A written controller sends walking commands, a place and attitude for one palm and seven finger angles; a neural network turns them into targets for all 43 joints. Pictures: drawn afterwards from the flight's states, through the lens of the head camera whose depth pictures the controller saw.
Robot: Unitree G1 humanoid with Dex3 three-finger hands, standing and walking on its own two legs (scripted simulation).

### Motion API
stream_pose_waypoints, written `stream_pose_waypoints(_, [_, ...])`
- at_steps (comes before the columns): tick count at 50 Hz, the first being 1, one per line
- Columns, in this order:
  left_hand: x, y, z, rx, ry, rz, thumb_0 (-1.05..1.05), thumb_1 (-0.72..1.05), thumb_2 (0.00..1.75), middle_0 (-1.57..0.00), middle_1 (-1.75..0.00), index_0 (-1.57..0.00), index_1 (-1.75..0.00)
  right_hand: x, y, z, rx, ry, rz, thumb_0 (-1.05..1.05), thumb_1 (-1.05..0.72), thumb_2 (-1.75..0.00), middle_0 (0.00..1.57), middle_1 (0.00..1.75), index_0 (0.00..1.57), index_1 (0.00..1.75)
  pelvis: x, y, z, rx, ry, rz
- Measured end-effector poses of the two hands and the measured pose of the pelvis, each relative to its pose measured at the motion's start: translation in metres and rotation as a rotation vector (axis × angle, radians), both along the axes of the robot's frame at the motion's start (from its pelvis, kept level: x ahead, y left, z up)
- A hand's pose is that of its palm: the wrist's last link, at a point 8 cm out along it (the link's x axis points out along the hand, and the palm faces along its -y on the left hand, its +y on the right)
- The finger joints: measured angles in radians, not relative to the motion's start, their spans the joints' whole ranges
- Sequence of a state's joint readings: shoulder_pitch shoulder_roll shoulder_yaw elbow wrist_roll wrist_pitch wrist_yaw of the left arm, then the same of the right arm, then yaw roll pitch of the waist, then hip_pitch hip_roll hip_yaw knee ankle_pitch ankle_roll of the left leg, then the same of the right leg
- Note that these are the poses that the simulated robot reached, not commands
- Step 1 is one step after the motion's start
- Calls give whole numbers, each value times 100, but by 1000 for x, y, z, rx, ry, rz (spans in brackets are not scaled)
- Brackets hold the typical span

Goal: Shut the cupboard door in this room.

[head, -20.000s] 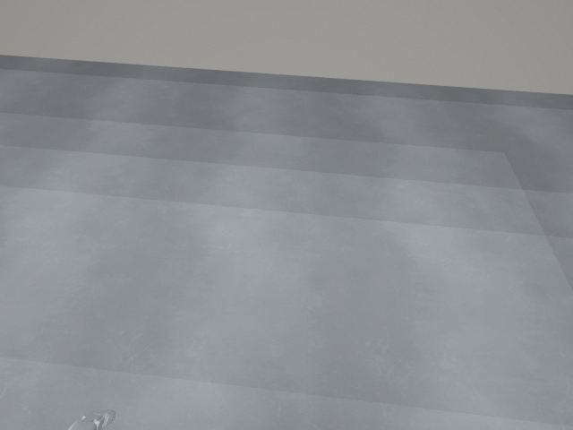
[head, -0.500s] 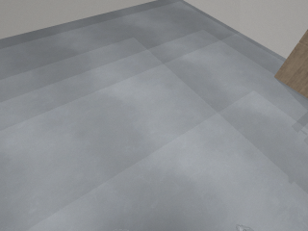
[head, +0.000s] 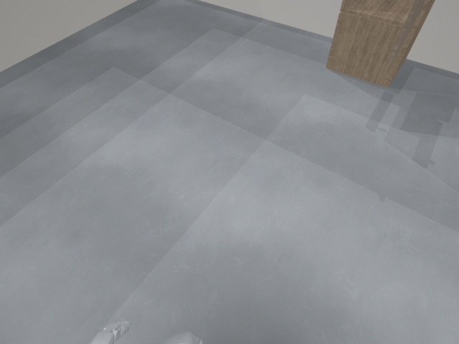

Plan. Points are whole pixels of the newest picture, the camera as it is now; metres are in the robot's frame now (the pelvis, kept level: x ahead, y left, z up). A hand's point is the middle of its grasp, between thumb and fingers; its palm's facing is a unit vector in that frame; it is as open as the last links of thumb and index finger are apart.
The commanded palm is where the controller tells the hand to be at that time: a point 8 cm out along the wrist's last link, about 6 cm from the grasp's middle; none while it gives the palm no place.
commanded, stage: turn or walk to find it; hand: left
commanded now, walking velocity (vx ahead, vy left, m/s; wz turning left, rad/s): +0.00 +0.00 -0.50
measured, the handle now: out of the picture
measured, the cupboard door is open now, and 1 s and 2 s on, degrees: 92 92 92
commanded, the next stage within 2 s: stand and wait in 1.42 s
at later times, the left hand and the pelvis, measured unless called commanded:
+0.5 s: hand out of the picture +0.12 +0.23 -0.16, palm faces -0.18 -0.96 -0.19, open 7.4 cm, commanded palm none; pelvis +0.06 +0.03 +0.01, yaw -14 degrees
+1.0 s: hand (241, 214) +0.42 +0.00 -0.16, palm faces -0.50 -0.84 -0.19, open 7.4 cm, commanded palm none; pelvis +0.22 -0.09 +0.00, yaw -27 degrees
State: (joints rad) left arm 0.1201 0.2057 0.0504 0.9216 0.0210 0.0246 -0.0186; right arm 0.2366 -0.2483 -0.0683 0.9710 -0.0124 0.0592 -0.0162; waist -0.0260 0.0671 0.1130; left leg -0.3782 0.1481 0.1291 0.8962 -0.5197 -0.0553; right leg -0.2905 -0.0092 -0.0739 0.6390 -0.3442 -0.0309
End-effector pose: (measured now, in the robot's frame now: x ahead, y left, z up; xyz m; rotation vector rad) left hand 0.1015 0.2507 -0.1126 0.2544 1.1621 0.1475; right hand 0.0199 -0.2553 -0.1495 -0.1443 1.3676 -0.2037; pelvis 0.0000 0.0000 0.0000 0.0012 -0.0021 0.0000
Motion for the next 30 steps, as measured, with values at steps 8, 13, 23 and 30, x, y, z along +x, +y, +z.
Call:
stream_pose_waypoints(8, [5,-26,10,-20,15,-58,0,90,90,-20,-30,-21,-29,3,-19,19,-21,-53,-39,1,-91,-90,19,30,20,30,-1,-10,15,21,1,-72])
stream_pose_waypoints(13, [0,-23,6,-47,37,-71,0,90,90,-21,-30,-21,-30,20,-18,32,-35,-112,-41,1,-91,-90,19,30,20,30,7,-6,17,13,8,-109])
stream_pose_waypoints(23, [3,25,-24,-64,175,-88,0,90,90,-20,-30,-21,-29,72,11,49,-108,-273,-58,1,-90,-90,20,30,20,30,45,27,7,-13,12,-216])
stream_pose_waypoints(30, [81,22,-9,-64,154,-197,1,91,90,-20,-30,-20,-29,32,39,51,-74,-139,-201,0,-90,-89,20,30,20,30,87,28,21,-29,13,-299])
